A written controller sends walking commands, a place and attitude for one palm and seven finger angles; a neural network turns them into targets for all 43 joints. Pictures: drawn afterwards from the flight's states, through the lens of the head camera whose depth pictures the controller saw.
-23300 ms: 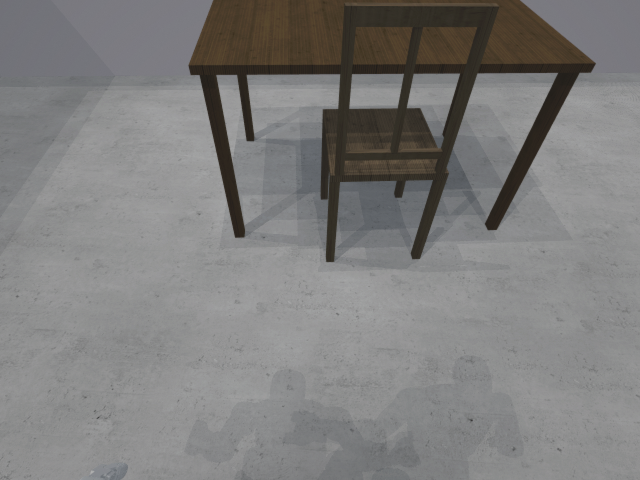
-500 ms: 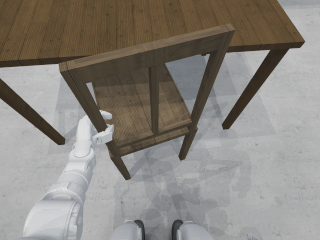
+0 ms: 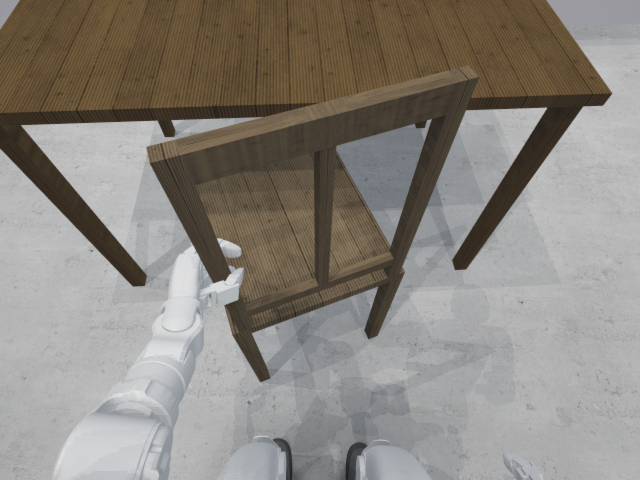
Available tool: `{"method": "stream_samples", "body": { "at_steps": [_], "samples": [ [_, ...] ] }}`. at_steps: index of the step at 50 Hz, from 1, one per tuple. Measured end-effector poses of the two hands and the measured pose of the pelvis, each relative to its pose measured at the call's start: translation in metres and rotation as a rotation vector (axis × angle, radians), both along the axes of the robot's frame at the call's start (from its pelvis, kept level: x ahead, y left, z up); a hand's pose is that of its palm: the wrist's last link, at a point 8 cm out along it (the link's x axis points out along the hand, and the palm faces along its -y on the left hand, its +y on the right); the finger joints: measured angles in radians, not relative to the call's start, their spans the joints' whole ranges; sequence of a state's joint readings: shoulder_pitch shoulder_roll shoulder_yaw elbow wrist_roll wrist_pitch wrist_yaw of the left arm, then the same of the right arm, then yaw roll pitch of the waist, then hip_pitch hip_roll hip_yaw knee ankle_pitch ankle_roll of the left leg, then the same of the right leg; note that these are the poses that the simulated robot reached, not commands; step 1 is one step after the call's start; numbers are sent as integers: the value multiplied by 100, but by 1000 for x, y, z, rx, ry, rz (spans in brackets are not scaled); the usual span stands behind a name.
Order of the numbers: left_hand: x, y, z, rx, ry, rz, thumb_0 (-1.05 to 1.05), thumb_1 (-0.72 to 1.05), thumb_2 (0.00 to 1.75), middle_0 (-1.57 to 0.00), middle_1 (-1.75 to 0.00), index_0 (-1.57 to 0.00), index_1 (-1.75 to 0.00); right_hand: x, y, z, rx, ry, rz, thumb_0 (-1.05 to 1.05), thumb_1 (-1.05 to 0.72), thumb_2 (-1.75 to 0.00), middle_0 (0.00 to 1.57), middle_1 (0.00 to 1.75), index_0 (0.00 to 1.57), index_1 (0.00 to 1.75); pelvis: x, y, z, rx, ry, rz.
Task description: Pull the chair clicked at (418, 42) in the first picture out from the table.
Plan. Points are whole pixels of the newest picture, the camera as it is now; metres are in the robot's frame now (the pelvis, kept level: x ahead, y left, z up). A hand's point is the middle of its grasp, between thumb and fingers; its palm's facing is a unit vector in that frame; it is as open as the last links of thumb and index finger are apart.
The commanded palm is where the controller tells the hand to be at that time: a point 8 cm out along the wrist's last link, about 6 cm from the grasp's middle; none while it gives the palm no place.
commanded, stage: step backward, pulling the chair out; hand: left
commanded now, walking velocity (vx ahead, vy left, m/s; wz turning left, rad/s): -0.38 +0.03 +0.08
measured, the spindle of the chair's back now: (322, 228) +0.46 +0.00 -0.04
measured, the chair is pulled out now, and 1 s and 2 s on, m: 0.14 0.18 0.20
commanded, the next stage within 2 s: none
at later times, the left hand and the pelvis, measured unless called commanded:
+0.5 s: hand (230, 290) +0.36 +0.13 -0.05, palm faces +0.08 -0.98 -0.17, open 5.8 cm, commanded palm +0.37 +0.18 -0.05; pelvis -0.01 -0.01 +0.00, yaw +2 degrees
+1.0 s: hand (227, 316) +0.33 +0.13 -0.05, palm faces +0.01 -0.98 -0.18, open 5.8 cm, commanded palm +0.33 +0.18 -0.05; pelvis -0.06 +0.01 -0.01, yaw +2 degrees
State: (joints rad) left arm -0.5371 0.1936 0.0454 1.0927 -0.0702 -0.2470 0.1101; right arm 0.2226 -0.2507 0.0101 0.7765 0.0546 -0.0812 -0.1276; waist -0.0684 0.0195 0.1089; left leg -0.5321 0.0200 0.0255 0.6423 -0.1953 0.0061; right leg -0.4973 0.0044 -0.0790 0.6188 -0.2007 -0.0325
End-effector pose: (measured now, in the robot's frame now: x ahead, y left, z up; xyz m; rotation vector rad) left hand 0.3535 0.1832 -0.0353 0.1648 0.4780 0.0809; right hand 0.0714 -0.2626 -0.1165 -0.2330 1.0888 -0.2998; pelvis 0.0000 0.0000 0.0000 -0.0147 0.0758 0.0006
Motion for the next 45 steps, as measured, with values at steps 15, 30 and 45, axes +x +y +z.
{"method": "stream_samples", "body": {
  "at_steps": [15, 30, 45],
  "samples": [
    [-2, 2, 0, 1, -2, -23, 3, 61, 69, -25, -117, -50, -144, 14, 17, -2, 15, -15, 54, 1, -90, -89, 20, 30, 20, 30, 0, 1, -2, 15, -27, -1],
    [-15, -2, 2, -26, 33, 25, 5, 61, 70, -22, -116, -50, -144, -3, -11, 2, -37, 59, 93, 1, -90, -89, 20, 30, 20, 30, -17, 1, 6, 33, 18, 88],
    [-36, 2, 2, -8, 14, -53, 3, 61, 69, -21, -117, -50, -144, -45, 33, -9, 41, 29, 20, 1, -90, -89, 20, 30, 20, 30, -56, 15, -1, 42, -10, 24]
  ]
}}
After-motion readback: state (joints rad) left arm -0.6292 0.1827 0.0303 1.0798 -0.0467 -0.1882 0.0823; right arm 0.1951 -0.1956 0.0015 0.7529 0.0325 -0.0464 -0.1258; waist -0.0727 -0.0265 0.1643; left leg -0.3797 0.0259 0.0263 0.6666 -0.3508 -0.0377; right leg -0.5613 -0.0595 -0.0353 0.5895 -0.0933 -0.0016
